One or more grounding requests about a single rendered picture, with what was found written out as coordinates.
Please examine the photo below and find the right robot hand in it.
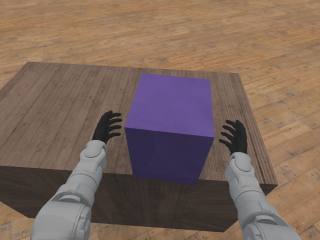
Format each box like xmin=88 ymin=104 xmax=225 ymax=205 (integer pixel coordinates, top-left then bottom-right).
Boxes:
xmin=219 ymin=120 xmax=248 ymax=156

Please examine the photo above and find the left robot hand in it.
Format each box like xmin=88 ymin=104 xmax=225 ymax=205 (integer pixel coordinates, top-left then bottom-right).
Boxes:
xmin=92 ymin=110 xmax=122 ymax=144

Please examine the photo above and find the left robot upper arm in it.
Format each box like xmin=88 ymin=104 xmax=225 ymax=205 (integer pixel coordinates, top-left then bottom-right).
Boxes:
xmin=31 ymin=201 xmax=92 ymax=240

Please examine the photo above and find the right robot upper arm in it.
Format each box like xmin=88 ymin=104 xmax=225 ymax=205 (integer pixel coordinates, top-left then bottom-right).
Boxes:
xmin=242 ymin=222 xmax=301 ymax=240

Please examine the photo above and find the pedestal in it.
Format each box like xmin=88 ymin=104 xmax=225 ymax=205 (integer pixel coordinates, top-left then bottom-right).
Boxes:
xmin=0 ymin=61 xmax=279 ymax=233

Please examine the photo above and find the carton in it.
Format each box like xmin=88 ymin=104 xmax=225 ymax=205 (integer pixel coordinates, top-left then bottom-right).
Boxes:
xmin=124 ymin=73 xmax=215 ymax=185

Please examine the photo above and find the left robot forearm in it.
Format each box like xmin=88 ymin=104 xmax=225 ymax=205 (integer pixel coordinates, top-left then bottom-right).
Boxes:
xmin=30 ymin=140 xmax=107 ymax=240

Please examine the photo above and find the right robot forearm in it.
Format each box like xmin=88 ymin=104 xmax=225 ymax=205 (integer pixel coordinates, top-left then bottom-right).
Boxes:
xmin=224 ymin=152 xmax=302 ymax=240

